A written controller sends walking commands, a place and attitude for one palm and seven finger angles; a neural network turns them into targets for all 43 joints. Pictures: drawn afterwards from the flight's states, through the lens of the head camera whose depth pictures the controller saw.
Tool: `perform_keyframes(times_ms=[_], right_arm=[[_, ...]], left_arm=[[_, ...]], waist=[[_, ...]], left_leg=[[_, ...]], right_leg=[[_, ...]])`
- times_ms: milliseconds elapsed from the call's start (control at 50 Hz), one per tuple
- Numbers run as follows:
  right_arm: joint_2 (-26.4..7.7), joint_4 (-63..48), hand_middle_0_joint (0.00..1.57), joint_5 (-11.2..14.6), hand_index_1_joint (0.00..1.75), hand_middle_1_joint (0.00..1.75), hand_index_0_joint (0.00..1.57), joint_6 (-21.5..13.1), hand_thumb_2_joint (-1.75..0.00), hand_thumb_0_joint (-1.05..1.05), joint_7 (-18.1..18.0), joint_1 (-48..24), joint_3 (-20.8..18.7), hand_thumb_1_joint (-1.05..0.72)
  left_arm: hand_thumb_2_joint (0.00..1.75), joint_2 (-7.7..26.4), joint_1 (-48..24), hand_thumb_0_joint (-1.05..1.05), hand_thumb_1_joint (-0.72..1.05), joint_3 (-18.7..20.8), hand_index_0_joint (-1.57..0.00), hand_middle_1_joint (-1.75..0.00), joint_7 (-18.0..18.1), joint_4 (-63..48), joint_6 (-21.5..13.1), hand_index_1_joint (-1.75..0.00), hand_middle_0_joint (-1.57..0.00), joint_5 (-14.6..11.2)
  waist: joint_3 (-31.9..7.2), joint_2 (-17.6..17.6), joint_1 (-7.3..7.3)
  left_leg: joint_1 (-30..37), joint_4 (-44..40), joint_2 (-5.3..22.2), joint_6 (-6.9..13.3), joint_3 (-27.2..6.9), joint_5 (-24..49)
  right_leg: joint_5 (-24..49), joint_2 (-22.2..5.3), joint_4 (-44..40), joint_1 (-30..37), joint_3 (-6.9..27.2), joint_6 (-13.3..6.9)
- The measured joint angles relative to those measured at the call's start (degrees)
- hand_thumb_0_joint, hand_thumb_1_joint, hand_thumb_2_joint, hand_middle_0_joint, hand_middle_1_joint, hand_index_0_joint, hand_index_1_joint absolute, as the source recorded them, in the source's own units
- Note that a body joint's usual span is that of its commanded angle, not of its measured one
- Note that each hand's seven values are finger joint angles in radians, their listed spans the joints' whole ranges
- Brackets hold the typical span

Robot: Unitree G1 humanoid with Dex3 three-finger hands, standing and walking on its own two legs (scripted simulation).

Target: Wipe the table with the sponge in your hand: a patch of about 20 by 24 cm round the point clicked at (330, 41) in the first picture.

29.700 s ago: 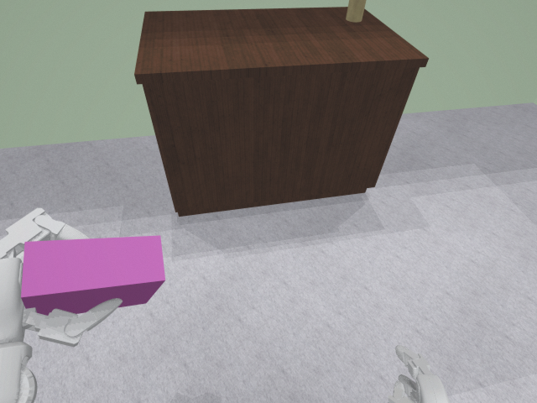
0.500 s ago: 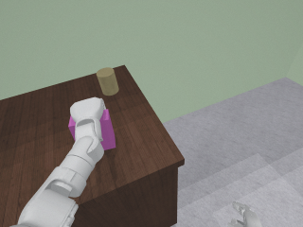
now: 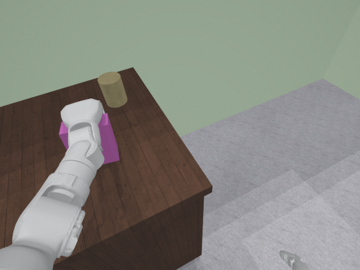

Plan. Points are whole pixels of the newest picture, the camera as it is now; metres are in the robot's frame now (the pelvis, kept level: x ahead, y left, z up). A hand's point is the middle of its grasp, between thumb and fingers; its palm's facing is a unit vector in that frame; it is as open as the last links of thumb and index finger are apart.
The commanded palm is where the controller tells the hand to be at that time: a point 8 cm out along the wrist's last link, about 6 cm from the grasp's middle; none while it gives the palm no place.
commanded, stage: wipe forward along the third lane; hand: left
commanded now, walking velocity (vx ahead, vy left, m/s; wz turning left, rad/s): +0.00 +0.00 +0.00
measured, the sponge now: (94, 148) +0.41 +0.24 +0.04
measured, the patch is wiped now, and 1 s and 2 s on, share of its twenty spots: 1.00 1.00 1.00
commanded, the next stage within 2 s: wipe back along the third lane in 0.22 s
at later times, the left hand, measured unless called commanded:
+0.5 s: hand (87, 123) +0.45 +0.26 +0.09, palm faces -0.05 -0.02 -1.00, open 9.7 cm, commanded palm +0.42 +0.25 +0.13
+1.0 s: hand (85, 132) +0.42 +0.25 +0.09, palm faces +0.06 -0.06 -1.00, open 9.7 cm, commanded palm +0.36 +0.23 +0.12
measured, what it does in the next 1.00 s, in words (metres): shifts its weight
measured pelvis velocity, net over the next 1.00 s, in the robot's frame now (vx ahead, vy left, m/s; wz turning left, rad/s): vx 0.04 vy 0.06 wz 0.02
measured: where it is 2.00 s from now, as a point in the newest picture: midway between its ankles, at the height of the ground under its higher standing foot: outside the picture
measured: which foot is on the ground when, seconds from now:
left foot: down 0.00-1.00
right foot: down 0.00-1.00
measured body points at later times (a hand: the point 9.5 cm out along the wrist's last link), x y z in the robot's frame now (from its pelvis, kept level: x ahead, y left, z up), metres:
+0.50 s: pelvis +0.01 +0.03 +0.00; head +0.04 +0.00 +0.45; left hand +0.45 +0.25 +0.15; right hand +0.12 -0.23 -0.14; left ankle +0.00 +0.14 -0.74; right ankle +0.02 -0.05 -0.74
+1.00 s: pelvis +0.04 +0.06 +0.00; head +0.03 +0.04 +0.45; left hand +0.41 +0.25 +0.15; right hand +0.27 -0.15 -0.08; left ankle +0.00 +0.14 -0.74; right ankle +0.02 -0.05 -0.74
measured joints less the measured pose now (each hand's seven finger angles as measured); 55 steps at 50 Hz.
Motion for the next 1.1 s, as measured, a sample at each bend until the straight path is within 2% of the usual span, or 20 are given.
perform_keyframes(times_ms=[240, 360, 520, 600, 720, 900, 1100], right_arm=[[-0.43, 1.13, 0.2, -0.04, 0.3, 0.29, 0.2, -0.07, -0.9, 0.01, 0.51, 1.92, -0.56, -0.91], [-0.12, 1.04, 0.2, -0.1, 0.3, 0.29, 0.2, -0.25, -0.9, 0.01, 0.84, 2.16, -0.67, -0.91], [0.41, 0.98, 0.2, -0.26, 0.3, 0.29, 0.2, 0.19, -0.9, 0.01, 1.58, 2.7, -1.38, -0.91], [1.05, 1.27, 0.2, 0.05, 0.3, 0.29, 0.2, 0.59, -0.9, 0.01, 2.04, 1.76, -1.13, -0.91], [1.92, 0.63, 0.2, 0.24, 0.3, 0.29, 0.2, 1.66, -0.9, 0.01, 2.9, -1.2, -0.69, -0.91], [2.44, -1.87, 0.2, 0.17, 0.3, 0.29, 0.2, 4.25, -0.9, 0.01, 4.26, -6.43, 0.09, -0.91], [2.41, -4.38, 0.2, 0.1, 0.3, 0.29, 0.2, 6.32, -0.9, 0.01, 6.71, -9.68, 0.69, -0.91]], left_arm=[[1.14, 2.02, -2.76, 0.01, -0.56, 1.74, -0.84, -1.37, 0.46, 3.49, -2.3, -1.35, -0.77, 0.55], [1.14, 2.11, -4.86, 0.01, -0.56, 1.32, -0.83, -1.37, 0.82, 5.73, -2.36, -1.35, -0.77, 0.94], [1.14, -0.91, -1.96, 0.0, -0.55, -0.59, -0.82, -1.39, 3.63, 2.62, -1.05, -1.37, -0.76, 0.65], [1.14, -2.9, -0.39, 0.0, -0.53, -2.64, -0.8, -1.41, 5.44, 0.35, 0.97, -1.39, -0.74, -0.33], [1.13, -5.72, 2.34, 0.0, -0.51, -5.87, -0.77, -1.44, 6.52, -4.99, 6.03, -1.42, -0.71, -0.9], [1.12, -8.74, 6.31, -0.01, -0.48, -10.31, -0.75, -1.46, 4.46, -13.35, 13.29, -1.44, -0.69, -0.68], [1.11, -9.53, 12.91, 0.0, -0.47, -14.83, -0.74, -1.46, 1.98, -25.31, 17.01, -1.45, -0.68, 1.23]], waist=[[-0.15, 0.04, -1.14], [-0.36, -0.08, -1.56], [-1.54, 0.48, 0.02], [-1.76, 0.27, 0.91], [-1.89, -0.1, 2.09], [-2.07, -0.32, 3.48], [-2.03, -0.54, 4.79]], left_leg=[[-1.5, 0.03, -0.21, 0.06, 0.37, -0.2], [-2.5, 0.15, -0.55, 0.12, 0.39, -0.14], [-1.68, -0.39, -1.2, 0.96, 1.0, -0.39], [-0.48, -0.66, -1.71, 1.45, 0.95, -0.63], [1.31, -0.98, -2.42, 2.08, 0.8, -1.03], [3.91, -0.85, -3.36, 2.94, 0.34, -2.18], [5.55, 0.74, -3.81, 3.36, -0.33, -3.92]], right_leg=[[0.21, -0.23, -0.7, -1.21, 0.45, 0.79], [0.35, -0.59, -0.96, -1.97, 0.49, 1.33], [0.23, -1.23, -1.66, -1.13, 1.19, 2.32], [-0.2, -1.74, -1.77, 0.09, 1.19, 2.8], [-0.8, -2.43, -2.07, 2.01, 1.1, 3.38], [-2.24, -3.34, -1.98, 4.86, 0.72, 4.14], [-4.0, -3.74, -0.81, 6.92, 0.01, 4.24]])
